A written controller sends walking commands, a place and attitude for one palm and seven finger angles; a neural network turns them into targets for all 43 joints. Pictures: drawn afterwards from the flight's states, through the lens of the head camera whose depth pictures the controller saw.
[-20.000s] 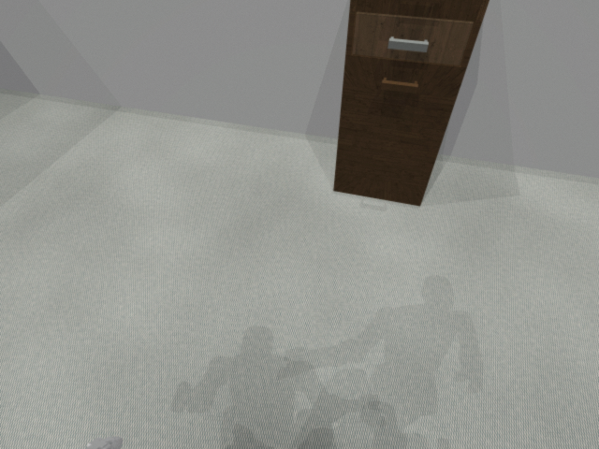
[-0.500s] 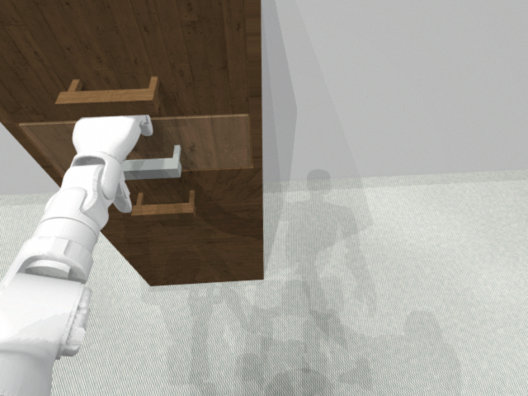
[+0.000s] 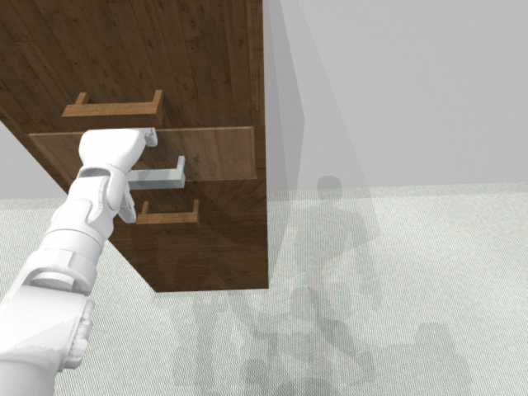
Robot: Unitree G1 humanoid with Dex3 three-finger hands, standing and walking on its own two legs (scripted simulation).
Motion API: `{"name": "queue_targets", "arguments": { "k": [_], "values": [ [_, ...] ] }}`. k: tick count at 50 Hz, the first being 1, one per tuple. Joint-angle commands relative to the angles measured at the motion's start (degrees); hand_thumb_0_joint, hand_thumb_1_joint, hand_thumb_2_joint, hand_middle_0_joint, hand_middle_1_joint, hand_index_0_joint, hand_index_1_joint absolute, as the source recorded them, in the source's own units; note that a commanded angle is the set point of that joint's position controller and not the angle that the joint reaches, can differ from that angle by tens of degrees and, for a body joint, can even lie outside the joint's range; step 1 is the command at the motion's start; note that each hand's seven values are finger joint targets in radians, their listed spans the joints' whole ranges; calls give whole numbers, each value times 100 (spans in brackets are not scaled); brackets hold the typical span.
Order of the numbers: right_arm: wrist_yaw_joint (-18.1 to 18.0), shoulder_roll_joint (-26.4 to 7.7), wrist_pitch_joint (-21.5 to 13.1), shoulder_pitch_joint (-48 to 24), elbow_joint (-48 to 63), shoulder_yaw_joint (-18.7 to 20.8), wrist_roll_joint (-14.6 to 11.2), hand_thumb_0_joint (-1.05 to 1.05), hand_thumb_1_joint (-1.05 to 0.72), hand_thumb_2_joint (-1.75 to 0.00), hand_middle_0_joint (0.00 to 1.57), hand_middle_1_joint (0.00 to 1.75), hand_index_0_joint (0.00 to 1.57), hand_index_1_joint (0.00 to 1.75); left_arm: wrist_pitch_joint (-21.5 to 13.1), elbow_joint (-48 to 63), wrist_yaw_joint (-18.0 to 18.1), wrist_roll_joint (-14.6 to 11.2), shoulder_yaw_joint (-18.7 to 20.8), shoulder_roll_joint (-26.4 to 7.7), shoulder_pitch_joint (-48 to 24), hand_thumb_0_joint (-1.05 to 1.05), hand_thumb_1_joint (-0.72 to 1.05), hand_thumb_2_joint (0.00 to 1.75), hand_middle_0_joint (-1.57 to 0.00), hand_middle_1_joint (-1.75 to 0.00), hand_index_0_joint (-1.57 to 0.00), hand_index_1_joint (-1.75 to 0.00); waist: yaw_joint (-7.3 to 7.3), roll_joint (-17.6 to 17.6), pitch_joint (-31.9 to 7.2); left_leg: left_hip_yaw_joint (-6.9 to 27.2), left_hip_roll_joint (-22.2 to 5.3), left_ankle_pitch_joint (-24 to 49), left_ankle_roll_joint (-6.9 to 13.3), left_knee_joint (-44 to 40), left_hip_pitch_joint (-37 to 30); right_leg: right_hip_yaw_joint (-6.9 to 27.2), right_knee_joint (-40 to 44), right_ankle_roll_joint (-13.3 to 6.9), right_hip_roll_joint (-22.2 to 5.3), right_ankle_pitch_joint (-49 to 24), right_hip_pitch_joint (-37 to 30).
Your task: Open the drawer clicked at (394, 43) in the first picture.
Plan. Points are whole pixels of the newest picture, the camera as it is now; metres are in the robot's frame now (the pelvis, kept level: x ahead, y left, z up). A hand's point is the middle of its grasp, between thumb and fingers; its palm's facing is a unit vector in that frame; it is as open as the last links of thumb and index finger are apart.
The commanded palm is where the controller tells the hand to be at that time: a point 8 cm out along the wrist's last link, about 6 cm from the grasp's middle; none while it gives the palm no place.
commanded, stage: re-aim the fingers above the handle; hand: left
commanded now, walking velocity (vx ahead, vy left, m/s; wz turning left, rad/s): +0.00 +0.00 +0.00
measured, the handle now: (149, 170) +0.50 +0.22 +0.01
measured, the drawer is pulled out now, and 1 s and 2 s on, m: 0.00 0.00 0.00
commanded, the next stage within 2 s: lower the fingers behind the handle in 1.64 s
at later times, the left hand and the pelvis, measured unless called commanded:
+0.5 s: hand (127, 169) +0.46 +0.23 +0.07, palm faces -0.04 -0.02 -1.00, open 13.6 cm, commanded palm +0.44 +0.24 +0.13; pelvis +0.00 +0.00 +0.00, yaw -1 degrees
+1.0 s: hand (113, 178) +0.43 +0.24 +0.08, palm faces -0.01 -0.03 -1.00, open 13.8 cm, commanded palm +0.42 +0.24 +0.13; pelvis +0.00 +0.01 +0.00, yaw +0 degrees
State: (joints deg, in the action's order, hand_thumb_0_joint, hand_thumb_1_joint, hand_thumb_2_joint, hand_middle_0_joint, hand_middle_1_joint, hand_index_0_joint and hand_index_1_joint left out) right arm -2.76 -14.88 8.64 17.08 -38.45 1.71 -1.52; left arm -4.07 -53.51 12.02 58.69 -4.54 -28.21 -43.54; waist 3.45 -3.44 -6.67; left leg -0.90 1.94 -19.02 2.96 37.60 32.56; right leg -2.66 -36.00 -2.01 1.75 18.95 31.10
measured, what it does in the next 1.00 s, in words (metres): stands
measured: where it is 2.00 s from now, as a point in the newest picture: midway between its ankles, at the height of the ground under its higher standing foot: outside the picture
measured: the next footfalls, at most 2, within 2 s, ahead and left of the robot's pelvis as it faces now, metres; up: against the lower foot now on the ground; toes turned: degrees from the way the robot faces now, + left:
none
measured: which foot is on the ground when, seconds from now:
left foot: down 0.00-1.00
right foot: down 0.00-1.00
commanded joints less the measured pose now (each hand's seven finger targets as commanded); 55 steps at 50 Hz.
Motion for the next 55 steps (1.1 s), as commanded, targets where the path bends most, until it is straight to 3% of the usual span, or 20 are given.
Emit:
{"name": "queue_targets", "arguments": {
  "k": [1, 3, 6, 7, 10, 17, 21, 26, 27, 28, 31, 32, 36, 37, 45, 48, 51, 52, 54, 55],
  "values": [
    [-98, -857, -107, 525, 395, 301, 14, 0, -90, -90, 20, 30, 20, 30, -32, 1111, 219, -34, 562, -1602, -2907, 0, -50, 30, -30, -120, -30, -120, 242, 213, -1995, 100, -10, 2024, 35, -208, -1228, 300, 404, 6, 39, -1912, -866],
    [-109, -865, -123, 563, 351, 302, 7, 0, -90, -90, 20, 30, 20, 30, -57, 1073, 236, 16, 609, -1700, -2979, 0, -50, 30, -30, -120, -30, -120, 246, 159, -1889, 125, -15, 1874, 26, -248, -1172, 291, 410, -14, 45, -1745, -775],
    [-92, -843, -149, 593, 353, 338, 15, 0, -90, -90, 20, 30, 20, 30, -138, 1262, 262, 18, 618, -1666, -2959, 0, -50, 30, -30, -120, -30, -120, 185, -68, -2204, 121, -21, 2099, 10, -219, -1381, 305, 374, -26, 54, -1845, -846],
    [-81, -837, -160, 614, 347, 347, 22, 0, -90, -90, 20, 30, 20, 30, -158, 1317, 262, -18, 515, -1511, -2981, 0, -50, 30, -30, -120, -30, -120, 213, -33, -2200, 133, -24, 2111, 8, -224, -1426, 288, 384, -28, 62, -1851, -826],
    [-103, -871, -165, 613, 316, 347, 24, 0, -90, -90, 20, 30, 20, 30, -189, 1221, 259, -36, 693, -1717, -2894, 0, -50, 30, -30, -120, -30, -120, 207, 161, -2152, 90, -15, 2013, 36, -238, -1252, 350, 426, -11, 44, -1928, -991],
    [-98, -874, -189, 589, 325, 371, 11, 0, -90, -90, 20, 30, 20, 30, -278, 1255, 272, -37, 887, -1886, -2571, 0, -50, 30, -30, -120, -30, -120, 81, 6, -2118, 75, -24, 2096, 19, -290, -1244, 333, 396, -32, 56, -1980, -1057],
    [-107, -889, -200, 564, 309, 374, 7, 0, -90, -90, 20, 30, 20, 30, -264, 1179, 306, -11, 883, -1912, -2607, 0, -50, 30, -30, -120, -30, -120, 137, 92, -2005, 52, -38, 2039, 29, -290, -1208, 339, 415, -14, 56, -1945, -978],
    [-100, -883, -207, 561, 328, 388, 27, 0, -90, -90, 20, 30, 20, 30, -248, 1273, 340, 16, 1013, -2020, -2535, 0, -50, 30, -30, -120, -30, -120, 54, -44, -2283, 71, -50, 2387, 2, -255, -1402, 305, 334, -30, 71, -2119, -1035],
    [-87, -875, -208, 539, 332, 374, 24, 0, -90, -90, 20, 30, 20, 30, -227, 1295, 330, -15, 784, -1762, -2643, 0, -50, 30, -30, -120, -30, -120, 123, -81, -2121, 88, -58, 2314, -9, -272, -1420, 282, 357, -29, 75, -2012, -889],
    [-83, -877, -217, 530, 316, 389, 20, 0, -90, -90, 20, 30, 20, 30, -231, 1306, 344, -13, 905, -1870, -2625, 0, -50, 30, -30, -120, -30, -120, 88, -47, -2068, 86, -73, 2265, -5, -281, -1428, 276, 376, -33, 77, -1945, -862],
    [-82, -866, -166, 386, 465, 375, 40, 0, -90, -90, 20, 30, 20, 30, -251, 1445, 307, -6, 1376, -2273, -1753, 0, -50, 30, -30, -120, -30, -120, -257, -50, -2465, 52, -71, 2777, -17, -290, -1443, 295, 262, -50, 67, -2402, -1367],
    [-60, -852, -165, 326, 506, 380, 31, 0, -90, -90, 20, 30, 20, 30, -260, 1677, 285, -50, 1134, -1970, -1766, 0, -50, 30, -30, -120, -30, -120, -203, -149, -2367, 53, -96, 2872, -31, -301, -1536, 269, 281, -43, 70, -2411, -1268],
    [-35, -857, -160, 213, 531, 410, 19, 0, -90, -90, 20, 30, 20, 30, -246, 2095, 310, -75, 1277, -2029, -1486, 0, -50, 30, -30, -120, -30, -120, -250, -28, -2326, 96, -142, 3228, -29, -301, -1669, 264, 293, -28, 83, -2509, -1296],
    [-23, -844, -159, 168, 532, 415, 10, 0, -90, -90, 20, 30, 20, 30, -190, 2114, 294, -85, 1019, -1728, -1487, 0, -50, 30, -30, -120, -30, -120, -155, -8, -2154, 98, -144, 3172, -26, -297, -1725, 242, 334, -17, 92, -2425, -1149],
    [-64, -863, -132, 59, 464, 387, 4, 0, -90, -90, 20, 30, 20, 30, -75, 2309, 57, -147, 727, -1538, -1770, 0, -50, 30, -30, -120, -30, -120, -60, 120, -1939, 125, -117, 2695, -15, -399, -1872, 246, 487, -35, 52, -2099, -1086],
    [-46, -804, -142, 55, 446, 391, 2, 0, -90, -90, 20, 30, 20, 30, -100, 2303, 27, -114, 445, -1187, -1851, 0, -50, 30, -30, -120, -30, -120, -37, -34, -1817, 214, -132, 2760, -74, -384, -2031, 177, 458, -54, 57, -1904, -802],
    [-63, -844, -117, 32, 445, 332, 1, 0, -90, -90, 20, 30, 20, 30, -67, 1930, 23, -111, 651, -1456, -1862, 0, -50, 30, -30, -120, -30, -120, -71, 206, -1615, 168, -86, 2322, -43, -441, -1679, 207, 467, -64, 40, -1815, -898],
    [-69, -824, -123, 15, 462, 328, -6, 0, -90, -90, 20, 30, 20, 30, -72, 1961, 18, -93, 450, -1280, -2026, 0, -50, 30, -30, -120, -30, -120, -18, 106, -1629, 178, -68, 2273, -48, -428, -1706, 201, 461, -68, 37, -1760, -814],
    [-65, -795, -148, 51, 479, 353, 20, 0, -90, -90, 20, 30, 20, 30, -118, 2039, 40, -74, 474, -1269, -2083, 0, -50, 30, -30, -120, -30, -120, -67, -50, -1878, 181, -74, 2392, -62, -385, -1876, 202, 422, -80, 42, -1771, -825],
    [-71, -821, -144, 79, 478, 348, 36, 0, -90, -90, 20, 30, 20, 30, -138, 1993, 49, -65, 705, -1517, -2034, 0, -50, 30, -30, -120, -30, -120, -105, 62, -1976, 166, -70, 2456, -55, -363, -1804, 224, 410, -83, 44, -1858, -966]
  ]
}}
